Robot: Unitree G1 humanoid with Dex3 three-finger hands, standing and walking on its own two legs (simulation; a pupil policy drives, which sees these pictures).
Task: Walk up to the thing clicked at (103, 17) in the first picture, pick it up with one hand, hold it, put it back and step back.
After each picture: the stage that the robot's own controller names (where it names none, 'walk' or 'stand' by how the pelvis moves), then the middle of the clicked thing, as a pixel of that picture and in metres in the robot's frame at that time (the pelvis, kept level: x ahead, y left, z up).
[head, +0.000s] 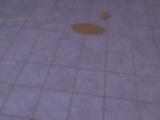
stand; (104, 15) +1.95 -0.32 -0.72
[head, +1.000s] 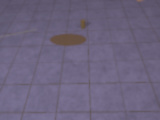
walk; (83, 24) +1.85 +0.09 -0.70
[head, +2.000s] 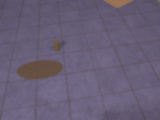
walk; (56, 46) +1.30 +0.34 -0.72
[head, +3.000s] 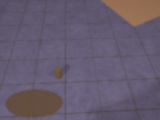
walk; (58, 73) +0.86 +0.25 -0.69
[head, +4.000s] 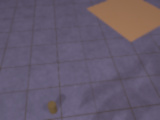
walk; (52, 107) +0.57 +0.22 -0.71
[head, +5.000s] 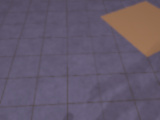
stand; out of the picture +0.40 +0.19 -0.71
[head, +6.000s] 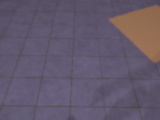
stand; out of the picture +0.38 +0.17 -0.71
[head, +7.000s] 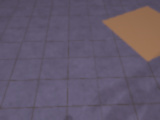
stand; out of the picture +0.42 +0.20 -0.73
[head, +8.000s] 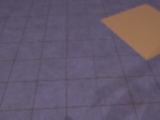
stand; out of the picture +0.39 +0.21 -0.73
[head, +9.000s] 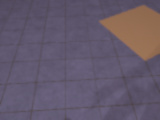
stand; out of the picture +0.39 +0.21 -0.73
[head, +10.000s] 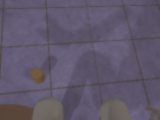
go down; (38, 76) +0.44 +0.23 -0.45
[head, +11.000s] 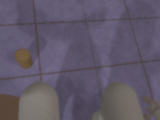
go down; (24, 59) +0.46 +0.26 -0.32
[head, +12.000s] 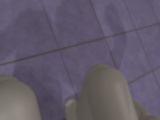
close in; out of the picture +0.43 +0.30 -0.23
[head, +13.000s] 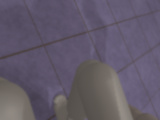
close; out of the picture +0.43 +0.31 -0.22
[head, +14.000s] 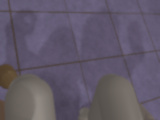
lift; (7, 75) +0.35 +0.24 -0.25
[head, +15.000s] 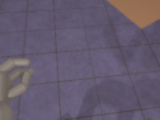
close; out of the picture +0.30 +0.10 -0.62
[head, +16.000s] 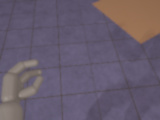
hold; out of the picture +0.30 +0.07 -0.69
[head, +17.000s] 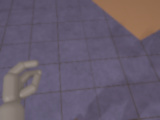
stand; out of the picture +0.34 +0.03 -0.69
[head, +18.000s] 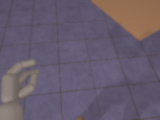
stand; out of the picture +0.37 -0.01 -0.69
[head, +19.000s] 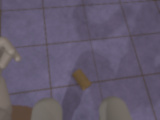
crouch; (81, 79) +0.44 -0.03 -0.46
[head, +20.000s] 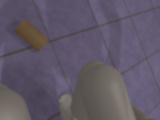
lower; (32, 35) +0.49 +0.03 -0.25
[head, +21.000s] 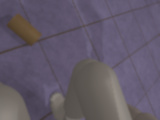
lower; (24, 30) +0.53 +0.03 -0.25
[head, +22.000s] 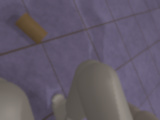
lower; (31, 28) +0.55 +0.01 -0.25
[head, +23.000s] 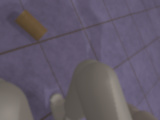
lower; (31, 26) +0.56 +0.01 -0.25
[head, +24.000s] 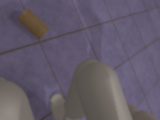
lower; (33, 24) +0.57 +0.00 -0.25
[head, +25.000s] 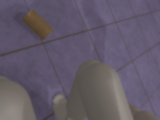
withdraw; (38, 25) +0.57 -0.01 -0.25
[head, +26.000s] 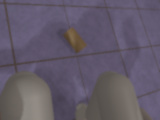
stand; (75, 40) +0.57 -0.05 -0.28
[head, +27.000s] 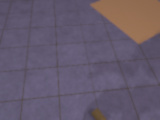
stand; (99, 117) +0.44 -0.15 -0.66
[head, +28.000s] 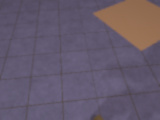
stand; out of the picture +0.44 -0.13 -0.69
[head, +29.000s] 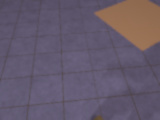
stand; out of the picture +0.43 -0.13 -0.69
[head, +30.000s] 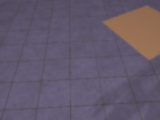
walk; out of the picture +0.44 -0.14 -0.75
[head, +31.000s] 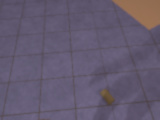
walk; (107, 96) +0.56 -0.17 -0.73
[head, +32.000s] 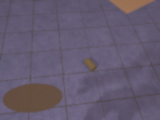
walk; (90, 64) +0.88 -0.12 -0.73
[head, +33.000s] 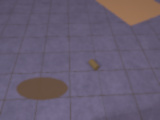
stand; (93, 64) +1.10 -0.11 -0.73
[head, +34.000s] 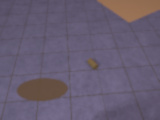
stand; (92, 63) +1.08 -0.10 -0.75
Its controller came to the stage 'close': yes
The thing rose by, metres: 0.01
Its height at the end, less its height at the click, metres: -0.02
